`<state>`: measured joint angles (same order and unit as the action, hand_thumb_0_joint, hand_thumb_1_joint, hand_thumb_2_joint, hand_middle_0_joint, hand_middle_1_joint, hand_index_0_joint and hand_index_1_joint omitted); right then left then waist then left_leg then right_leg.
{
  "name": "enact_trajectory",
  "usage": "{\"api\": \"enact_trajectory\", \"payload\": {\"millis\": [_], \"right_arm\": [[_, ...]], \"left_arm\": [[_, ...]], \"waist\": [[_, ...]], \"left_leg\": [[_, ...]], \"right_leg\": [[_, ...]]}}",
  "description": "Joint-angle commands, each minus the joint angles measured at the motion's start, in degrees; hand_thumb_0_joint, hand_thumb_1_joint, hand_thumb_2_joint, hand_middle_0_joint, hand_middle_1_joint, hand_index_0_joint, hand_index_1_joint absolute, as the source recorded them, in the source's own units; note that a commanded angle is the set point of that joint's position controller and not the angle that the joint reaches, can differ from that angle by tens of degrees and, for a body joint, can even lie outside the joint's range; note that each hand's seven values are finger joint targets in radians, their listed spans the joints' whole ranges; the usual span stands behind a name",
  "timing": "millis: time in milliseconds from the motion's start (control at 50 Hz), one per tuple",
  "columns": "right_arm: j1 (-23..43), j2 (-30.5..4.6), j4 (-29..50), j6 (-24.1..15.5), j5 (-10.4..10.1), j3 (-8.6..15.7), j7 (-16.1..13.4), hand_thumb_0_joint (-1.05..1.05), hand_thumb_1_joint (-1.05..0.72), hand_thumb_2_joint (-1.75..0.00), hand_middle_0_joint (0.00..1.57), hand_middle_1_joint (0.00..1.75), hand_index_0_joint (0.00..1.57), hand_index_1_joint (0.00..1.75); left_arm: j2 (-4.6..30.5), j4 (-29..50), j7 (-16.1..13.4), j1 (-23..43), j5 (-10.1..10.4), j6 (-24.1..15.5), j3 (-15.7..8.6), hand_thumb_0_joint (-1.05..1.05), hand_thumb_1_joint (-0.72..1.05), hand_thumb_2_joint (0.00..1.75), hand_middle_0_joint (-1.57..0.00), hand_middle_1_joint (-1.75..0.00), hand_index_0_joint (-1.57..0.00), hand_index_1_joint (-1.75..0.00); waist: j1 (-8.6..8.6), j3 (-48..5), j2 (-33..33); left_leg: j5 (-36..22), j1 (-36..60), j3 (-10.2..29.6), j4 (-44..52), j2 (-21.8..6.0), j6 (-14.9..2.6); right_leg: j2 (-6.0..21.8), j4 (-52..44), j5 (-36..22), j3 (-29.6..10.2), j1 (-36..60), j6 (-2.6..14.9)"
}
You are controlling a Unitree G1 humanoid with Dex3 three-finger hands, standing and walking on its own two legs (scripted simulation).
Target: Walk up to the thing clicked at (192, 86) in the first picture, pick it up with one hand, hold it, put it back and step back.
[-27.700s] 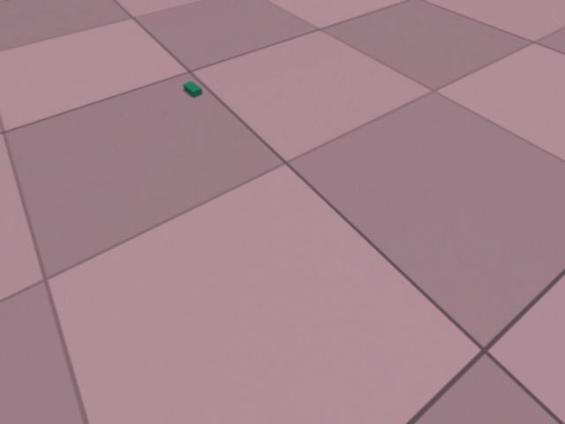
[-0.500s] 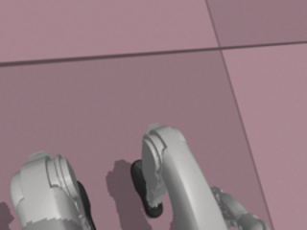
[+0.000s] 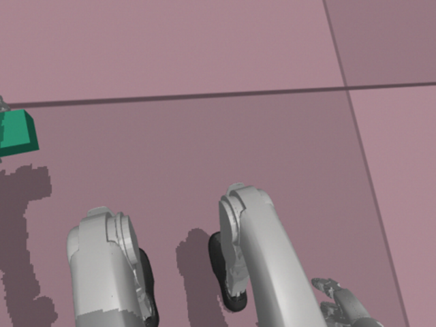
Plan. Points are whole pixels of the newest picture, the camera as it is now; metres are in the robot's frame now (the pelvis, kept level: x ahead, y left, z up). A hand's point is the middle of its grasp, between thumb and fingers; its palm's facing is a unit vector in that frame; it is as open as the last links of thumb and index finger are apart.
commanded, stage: lift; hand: left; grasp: from above
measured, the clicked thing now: out of the picture +0.46 +0.36 -0.17
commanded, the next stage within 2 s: hold in 1.36 s
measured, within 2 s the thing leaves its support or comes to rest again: neither
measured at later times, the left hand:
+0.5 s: hand out of the picture +0.37 +0.33 +0.06, palm faces -0.42 -0.14 -0.90, open 9.1 cm
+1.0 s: hand out of the picture +0.32 +0.30 +0.23, palm faces -0.45 -0.12 -0.89, open 9.2 cm
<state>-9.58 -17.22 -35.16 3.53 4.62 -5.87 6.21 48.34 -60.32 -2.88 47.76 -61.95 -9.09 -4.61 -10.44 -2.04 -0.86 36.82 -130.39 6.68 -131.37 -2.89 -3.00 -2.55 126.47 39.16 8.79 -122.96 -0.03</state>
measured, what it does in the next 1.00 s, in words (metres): rises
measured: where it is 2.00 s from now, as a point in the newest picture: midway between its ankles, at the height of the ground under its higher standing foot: (188, 295)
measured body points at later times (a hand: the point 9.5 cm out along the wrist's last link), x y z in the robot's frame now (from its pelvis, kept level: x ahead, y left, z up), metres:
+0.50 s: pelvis +0.00 +0.00 +0.14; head +0.17 +0.05 +0.55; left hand +0.38 +0.34 +0.11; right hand +0.16 -0.24 +0.01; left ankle +0.08 +0.11 -0.33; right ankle +0.10 -0.11 -0.33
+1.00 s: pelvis +0.03 +0.01 +0.31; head +0.11 +0.03 +0.76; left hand +0.34 +0.30 +0.28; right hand +0.17 -0.25 +0.20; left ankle +0.08 +0.11 -0.33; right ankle +0.10 -0.11 -0.33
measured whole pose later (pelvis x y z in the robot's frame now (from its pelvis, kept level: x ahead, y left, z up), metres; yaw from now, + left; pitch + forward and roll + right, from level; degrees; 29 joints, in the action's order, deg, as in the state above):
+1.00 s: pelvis +0.03 +0.01 +0.31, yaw +8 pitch +16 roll -3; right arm -13.7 -14.8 -41.4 -1.5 -2.5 1.2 -2.8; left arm 26.7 -46.3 -7.7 18.0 -57.5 -2.8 8.9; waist -4.0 -8.1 -2.8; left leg 25.7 -58.0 0.1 -67.1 -1.8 -1.6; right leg -2.2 64.4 26.6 1.5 -54.3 -0.1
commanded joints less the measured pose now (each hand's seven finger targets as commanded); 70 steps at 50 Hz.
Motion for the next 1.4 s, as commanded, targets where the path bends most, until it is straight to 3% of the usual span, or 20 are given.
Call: {"api": "enact_trajectory", "payload": {"millis": [0,100,280,360,460,520,540,560,620,740,840,860,920,960,1060,1100,1160,1200,1260,1380], "right_arm": [[-11.3,-13.4,1.7,0.3,-1.0,6.5,-1.8,0.00,-0.90,-0.90,0.20,0.30,0.20,0.30],[-10.4,-11.8,1.8,0.4,-2.5,7.9,-2.8,0.00,-0.90,-0.90,0.20,0.30,0.20,0.30],[-7.7,-10.5,3.1,0.0,-4.4,9.3,-4.9,0.00,-0.89,-0.90,0.20,0.30,0.20,0.30],[-6.9,-9.9,3.4,-0.4,-5.1,9.6,-6.1,0.00,-0.89,-0.90,0.20,0.30,0.20,0.30],[-5.6,-8.5,2.8,-1.2,-5.9,9.3,-7.7,0.00,-0.89,-0.90,0.20,0.30,0.20,0.30],[-4.3,-7.8,2.2,-1.8,-6.2,9.2,-8.4,0.00,-0.89,-0.89,0.20,0.30,0.20,0.30],[-4.5,-7.4,2.1,-2.0,-6.3,9.2,-8.6,0.00,-0.89,-0.90,0.20,0.30,0.20,0.30],[-4.3,-7.1,1.7,-2.3,-6.5,9.1,-8.9,0.00,-0.89,-0.90,0.20,0.30,0.20,0.30],[-4.4,-6.3,0.9,-3.2,-6.5,8.9,-9.4,0.00,-0.90,-0.90,0.20,0.30,0.20,0.30],[-4.5,-6.0,-0.4,-5.2,-6.9,9.3,-9.9,0.00,-0.90,-0.90,0.20,0.30,0.20,0.30],[-4.8,-5.6,-0.5,-6.3,-7.3,9.3,-9.8,0.00,-0.90,-0.90,0.20,0.30,0.20,0.30],[-5.1,-5.8,-0.7,-6.4,-7.3,9.5,-9.9,0.00,-0.90,-0.90,0.20,0.30,0.20,0.30],[-5.6,-5.7,-1.0,-6.8,-7.1,9.6,-9.8,0.00,-0.89,-0.90,0.20,0.30,0.20,0.30],[-5.8,-6.0,-1.1,-6.9,-7.2,9.9,-9.8,0.00,-0.89,-0.90,0.20,0.30,0.20,0.30],[-5.9,-5.5,-1.5,-6.6,-7.2,9.9,-9.8,0.00,-0.89,-0.90,0.20,0.30,0.20,0.30],[-6.1,-5.7,-1.8,-6.5,-7.3,10.3,-9.9,0.00,-0.89,-0.90,0.20,0.30,0.20,0.30],[-6.0,-5.5,-2.0,-6.3,-7.2,10.3,-9.9,0.00,-0.89,-0.90,0.20,0.30,0.20,0.30],[-6.2,-5.6,-1.8,-6.2,-7.2,10.6,-10.0,0.00,-0.89,-0.89,0.20,0.30,0.20,0.30],[-6.0,-5.2,-1.8,-6.1,-7.4,10.5,-9.9,0.00,-0.89,-0.89,0.20,0.30,0.20,0.30],[-5.6,-5.1,-1.5,-5.7,-7.7,10.4,-10.2,0.00,-0.89,-0.89,0.20,0.30,0.20,0.30]], "left_arm": [[16.7,16.3,0.0,14.4,3.9,-0.6,-3.9,0.00,0.83,0.45,-1.13,-0.45,-1.17,-0.41],[15.1,21.1,1.3,10.7,5.1,-1.6,-4.3,0.00,0.77,0.46,-1.07,-0.48,-1.11,-0.44],[9.6,28.3,0.9,3.3,7.2,0.4,-2.9,0.00,0.75,0.47,-1.01,-0.56,-1.07,-0.50],[8.7,32.9,0.6,0.6,7.6,1.9,-2.8,0.00,0.70,0.47,-0.97,-0.57,-1.03,-0.52],[5.2,35.0,0.1,-5.3,8.4,3.8,-1.5,0.00,0.64,0.48,-0.93,-0.60,-0.98,-0.54],[1.7,33.8,-0.3,-9.6,8.1,4.7,0.6,0.00,0.65,0.50,-0.95,-0.59,-0.99,-0.54],[0.8,34.8,-0.6,-9.9,7.6,4.9,1.3,0.00,0.64,0.49,-0.93,-0.60,-0.98,-0.55],[2.4,34.7,-1.1,-10.0,7.5,5.1,0.0,0.00,0.64,0.50,-0.93,-0.61,-0.98,-0.56],[-1.4,33.5,-1.7,-11.1,7.1,5.2,2.8,0.00,0.65,0.52,-0.95,-0.62,-0.99,-0.57],[-5.5,28.1,-4.3,-13.3,6.1,5.2,5.2,0.00,0.62,0.47,-0.90,-0.64,-0.96,-0.58],[-8.5,26.3,-6.1,-12.7,5.2,5.3,8.3,0.00,0.64,0.47,-0.92,-0.63,-0.97,-0.57],[-7.3,25.5,-6.5,-12.7,4.7,5.4,7.4,0.00,0.64,0.48,-0.91,-0.64,-0.97,-0.58],[-9.9,24.5,-7.7,-11.5,4.8,5.8,8.9,0.00,0.62,0.50,-0.90,-0.65,-0.96,-0.59],[-8.7,24.2,-8.6,-11.1,4.5,6.3,8.1,0.00,0.62,0.51,-0.90,-0.65,-0.95,-0.60],[-10.7,23.2,-9.7,-11.6,4.5,8.2,9.6,0.00,0.63,0.51,-0.92,-0.62,-0.97,-0.57],[-10.1,21.9,-10.0,-12.7,4.7,9.1,8.6,0.00,0.62,0.49,-0.92,-0.60,-0.97,-0.55],[-12.7,21.3,-9.5,-12.5,5.1,10.2,10.7,0.00,0.63,0.50,-0.93,-0.61,-0.98,-0.56],[-11.9,21.9,-9.1,-12.7,5.6,10.7,10.1,0.00,0.64,0.47,-0.93,-0.59,-0.98,-0.54],[-14.0,21.9,-8.1,-14.5,6.5,11.1,11.3,0.00,0.65,0.46,-0.94,-0.58,-0.99,-0.52],[-13.6,24.2,-6.9,-13.2,6.3,10.5,11.4,0.00,0.70,0.43,-0.98,-0.55,-1.04,-0.49]], "waist": [[1.07,-45.1,-16.7],[3.35,-47.7,-17.1],[4.25,-44.3,-13.4],[4.98,-46.2,-12.4],[5.30,-42.5,-10.2],[5.46,-37.0,-10.0],[5.28,-37.1,-9.9],[5.73,-36.9,-8.6],[4.83,-33.6,-8.3],[5.40,-26.7,-7.3],[4.92,-23.8,-6.2],[5.48,-23.5,-6.0],[5.53,-23.2,-5.9],[6.22,-23.2,-6.2],[6.42,-22.2,-3.9],[7.28,-21.7,-3.2],[6.91,-21.5,-2.0],[7.43,-21.9,-1.5],[7.54,-20.5,-0.9],[7.67,-19.9,-1.2]], "left_leg": [[-12.0,37.1,-1.7,15.8,1.2,0.43],[-9.6,41.7,-1.3,22.2,1.0,0.26],[-3.8,50.1,0.9,34.4,0.4,0.38],[-4.7,56.4,0.3,39.2,0.6,0.43],[-5.9,62.9,-0.2,47.0,1.0,0.71],[-4.5,66.7,0.6,52.8,0.8,1.11],[-5.2,68.4,-0.1,54.0,0.9,1.19],[-5.7,69.2,-0.5,55.0,1.1,1.20],[-7.8,72.7,-2.0,58.4,1.4,1.25],[-6.2,79.1,-1.3,68.2,1.3,1.90],[-8.5,83.9,-3.6,72.9,2.3,2.09],[-8.9,84.9,-3.8,73.8,2.5,2.07],[-11.0,88.7,-3.6,77.0,2.1,2.32],[-12.6,92.0,-3.6,79.3,1.9,2.55],[-18.7,96.2,-4.8,82.2,2.5,2.43],[-20.0,97.4,-5.2,83.7,2.5,2.46],[-23.2,99.7,-5.3,85.1,2.6,2.30],[-24.9,101.2,-5.7,86.4,2.9,2.24],[-25.7,103.0,-5.9,88.5,3.0,2.26],[-29.6,107.4,-6.2,91.6,3.1,2.24]], "right_leg": [[-1.7,-16.4,-13.0,-1.0,19.6,2.67],[-1.5,-18.7,-12.4,-2.4,22.2,2.43],[-1.4,-26.6,-9.5,-2.6,29.3,1.71],[-1.3,-32.2,-10.2,-3.6,36.4,1.55],[-1.1,-40.3,-10.9,-4.4,44.8,1.24],[-1.2,-44.2,-10.2,-4.5,47.6,1.18],[-1.2,-46.2,-10.5,-4.7,49.8,1.32],[-1.2,-48.2,-10.6,-5.2,52.3,1.31],[-1.2,-53.4,-11.7,-6.1,56.5,1.41],[-1.2,-61.7,-11.4,-6.9,63.8,1.44],[-1.1,-69.4,-11.7,-8.5,69.9,1.69],[-1.1,-70.6,-11.6,-8.8,71.3,1.66],[-1.1,-72.6,-14.3,-8.6,74.1,1.61],[-1.0,-74.5,-15.7,-8.6,76.4,1.59],[-0.8,-79.1,-20.4,-9.3,82.2,1.50],[-0.9,-80.8,-21.4,-9.5,84.6,1.44],[-0.8,-82.6,-25.0,-9.8,87.3,1.22],[-0.7,-84.1,-26.6,-9.9,90.2,1.09],[-0.6,-86.2,-27.2,-10.1,92.4,1.00],[-0.6,-89.0,-30.7,-10.2,95.6,1.00]]}}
